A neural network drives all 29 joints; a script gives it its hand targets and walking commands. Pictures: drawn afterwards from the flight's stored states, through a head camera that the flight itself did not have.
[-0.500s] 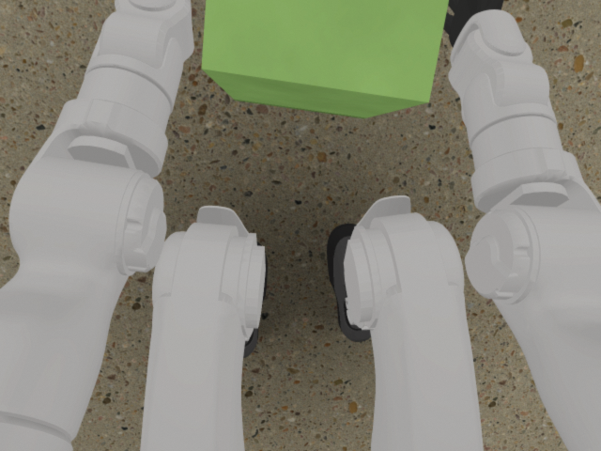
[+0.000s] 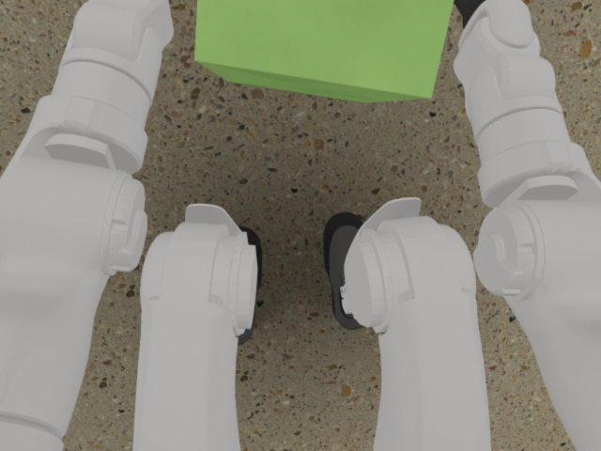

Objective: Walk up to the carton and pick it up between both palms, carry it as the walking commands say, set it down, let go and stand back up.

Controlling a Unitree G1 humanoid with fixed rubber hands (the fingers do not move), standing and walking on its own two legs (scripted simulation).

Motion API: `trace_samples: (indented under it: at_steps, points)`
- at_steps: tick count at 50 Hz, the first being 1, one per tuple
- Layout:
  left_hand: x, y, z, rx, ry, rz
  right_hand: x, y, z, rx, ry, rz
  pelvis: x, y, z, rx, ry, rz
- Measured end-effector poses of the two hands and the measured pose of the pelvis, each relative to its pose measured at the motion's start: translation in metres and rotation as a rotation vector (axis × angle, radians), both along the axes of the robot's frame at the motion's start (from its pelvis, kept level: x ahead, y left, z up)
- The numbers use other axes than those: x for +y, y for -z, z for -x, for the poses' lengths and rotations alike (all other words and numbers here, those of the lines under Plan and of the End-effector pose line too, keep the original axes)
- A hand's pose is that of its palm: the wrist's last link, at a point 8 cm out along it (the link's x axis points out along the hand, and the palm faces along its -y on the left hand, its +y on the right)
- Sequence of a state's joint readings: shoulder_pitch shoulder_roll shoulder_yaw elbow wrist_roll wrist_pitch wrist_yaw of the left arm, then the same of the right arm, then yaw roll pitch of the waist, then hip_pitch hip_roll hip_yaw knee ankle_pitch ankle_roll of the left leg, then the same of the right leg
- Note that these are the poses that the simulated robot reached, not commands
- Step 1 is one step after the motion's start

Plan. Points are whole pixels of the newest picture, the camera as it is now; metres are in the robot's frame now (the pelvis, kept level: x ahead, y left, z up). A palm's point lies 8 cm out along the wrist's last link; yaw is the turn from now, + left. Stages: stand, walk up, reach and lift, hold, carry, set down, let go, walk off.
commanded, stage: set down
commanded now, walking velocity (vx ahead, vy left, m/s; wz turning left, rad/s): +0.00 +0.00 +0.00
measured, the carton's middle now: out of the picture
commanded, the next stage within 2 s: let go in 1.46 s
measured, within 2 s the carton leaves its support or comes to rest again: neither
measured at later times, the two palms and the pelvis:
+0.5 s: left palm out of the picture +0.57 +0.14 -0.09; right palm out of the picture +0.52 -0.20 -0.09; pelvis -0.01 +0.00 +0.05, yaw +0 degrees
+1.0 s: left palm out of the picture +0.57 +0.15 +0.05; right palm out of the picture +0.52 -0.21 +0.05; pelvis -0.02 +0.00 +0.18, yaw +0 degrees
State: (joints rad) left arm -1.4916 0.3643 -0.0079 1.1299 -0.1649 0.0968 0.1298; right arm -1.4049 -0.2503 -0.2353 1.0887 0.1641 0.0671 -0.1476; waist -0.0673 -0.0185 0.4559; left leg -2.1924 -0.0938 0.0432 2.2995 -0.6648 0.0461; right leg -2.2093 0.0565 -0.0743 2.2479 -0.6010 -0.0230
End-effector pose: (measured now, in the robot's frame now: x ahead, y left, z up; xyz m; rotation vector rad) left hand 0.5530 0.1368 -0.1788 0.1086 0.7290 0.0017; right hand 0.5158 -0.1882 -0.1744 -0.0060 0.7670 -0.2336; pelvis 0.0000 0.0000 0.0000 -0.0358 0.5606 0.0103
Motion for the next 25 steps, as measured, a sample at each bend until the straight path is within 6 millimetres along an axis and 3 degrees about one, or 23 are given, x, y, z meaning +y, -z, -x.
trace_samples:
  at_steps: [8,12,17,25]
  points:
    - [0.013,0.002,-0.006,-0.030,-0.018,-0.003,-0.020,0.006,0.002,-0.015,0.019,0.012,-0.003,0.001,0.004,-0.030,-0.001,-0.003]
    - [0.012,-0.007,-0.007,-0.054,-0.022,0.003,-0.022,-0.004,0.000,-0.044,0.022,0.002,-0.004,-0.001,0.004,-0.030,0.004,-0.006]
    - [0.007,-0.031,-0.009,-0.073,-0.018,-0.005,-0.014,-0.030,-0.003,-0.085,0.010,-0.013,-0.005,-0.014,0.007,-0.035,0.010,-0.014]
    - [0.006,-0.089,-0.012,-0.076,-0.028,-0.024,-0.013,-0.082,-0.002,-0.099,0.016,-0.018,-0.005,-0.054,0.013,-0.044,0.011,-0.027]
